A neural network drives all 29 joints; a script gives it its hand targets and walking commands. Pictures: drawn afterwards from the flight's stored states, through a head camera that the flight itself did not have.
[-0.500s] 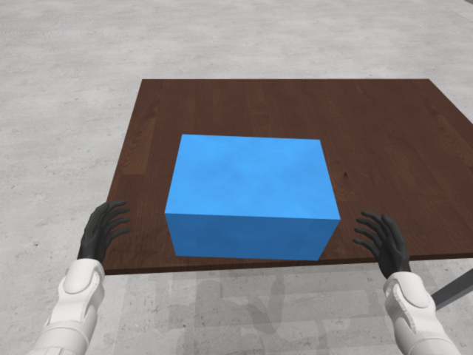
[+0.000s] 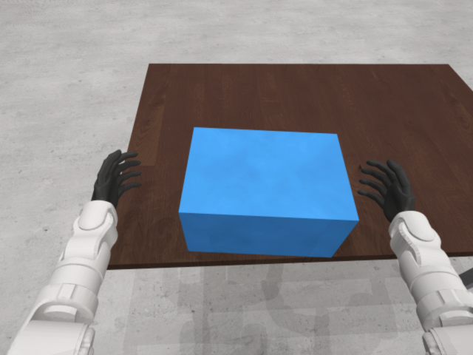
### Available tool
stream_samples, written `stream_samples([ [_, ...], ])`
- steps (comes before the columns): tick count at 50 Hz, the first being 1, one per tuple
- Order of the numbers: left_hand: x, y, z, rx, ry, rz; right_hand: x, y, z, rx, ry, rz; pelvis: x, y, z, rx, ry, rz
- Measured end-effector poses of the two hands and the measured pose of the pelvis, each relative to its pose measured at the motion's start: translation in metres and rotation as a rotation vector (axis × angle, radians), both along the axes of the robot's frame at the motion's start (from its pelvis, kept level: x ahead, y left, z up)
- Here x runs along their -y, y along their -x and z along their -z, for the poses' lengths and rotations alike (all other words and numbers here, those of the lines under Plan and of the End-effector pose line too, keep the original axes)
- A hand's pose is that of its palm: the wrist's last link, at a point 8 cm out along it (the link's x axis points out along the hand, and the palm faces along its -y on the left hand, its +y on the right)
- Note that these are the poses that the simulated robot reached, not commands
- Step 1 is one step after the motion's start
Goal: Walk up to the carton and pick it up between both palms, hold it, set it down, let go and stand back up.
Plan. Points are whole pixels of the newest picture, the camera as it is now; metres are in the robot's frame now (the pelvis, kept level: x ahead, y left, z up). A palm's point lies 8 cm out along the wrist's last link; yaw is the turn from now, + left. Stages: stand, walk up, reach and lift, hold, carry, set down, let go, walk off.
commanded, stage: reach and lift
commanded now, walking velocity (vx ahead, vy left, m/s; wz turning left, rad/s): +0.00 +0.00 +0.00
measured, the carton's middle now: (262, 192) +0.44 -0.04 -0.04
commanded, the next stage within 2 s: none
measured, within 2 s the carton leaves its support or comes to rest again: neither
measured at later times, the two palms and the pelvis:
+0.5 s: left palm (110, 151) +0.43 +0.24 +0.09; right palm (403, 153) +0.43 -0.27 +0.11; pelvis +0.02 +0.01 +0.00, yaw -1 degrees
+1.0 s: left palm (123, 174) +0.42 +0.24 +0.03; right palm (378, 175) +0.43 -0.25 +0.04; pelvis +0.00 +0.00 -0.01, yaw +0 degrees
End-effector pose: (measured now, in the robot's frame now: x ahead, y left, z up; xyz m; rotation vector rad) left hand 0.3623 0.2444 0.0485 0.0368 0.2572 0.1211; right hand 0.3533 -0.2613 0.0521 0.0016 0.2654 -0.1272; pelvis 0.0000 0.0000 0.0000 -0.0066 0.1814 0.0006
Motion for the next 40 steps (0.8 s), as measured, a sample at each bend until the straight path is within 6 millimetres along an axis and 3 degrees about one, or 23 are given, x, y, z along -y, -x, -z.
stream_samples([
  [6, 0.002, -0.025, -0.018, 0.003, -0.016, 0.024, 0.008, -0.022, -0.016, 0.014, 0.011, 0.017, -0.008, -0.008, -0.001, -0.024, 0.006, 0.006],
  [13, 0.002, -0.042, -0.029, -0.022, -0.018, 0.031, 0.018, -0.038, -0.027, 0.009, 0.022, 0.022, -0.012, -0.015, -0.002, -0.031, 0.01, 0.013],
  [27, 0.001, -0.068, -0.049, -0.026, -0.009, 0.011, 0.007, -0.079, -0.059, 0.039, 0.017, -0.016, -0.007, -0.015, -0.001, -0.08, 0.011, 0.013],
  [35, 0.0, -0.082, -0.062, -0.028, -0.024, 0.0, 0.008, -0.094, -0.064, 0.025, 0.011, 0.003, -0.005, -0.011, 0.0, -0.11, 0.013, 0.007],
  [40, 0.002, -0.085, -0.054, -0.042, -0.025, 0.004, 0.007, -0.094, -0.053, -0.009, 0.025, 0.011, -0.003, -0.008, 0.002, -0.124, 0.014, 0.006],
])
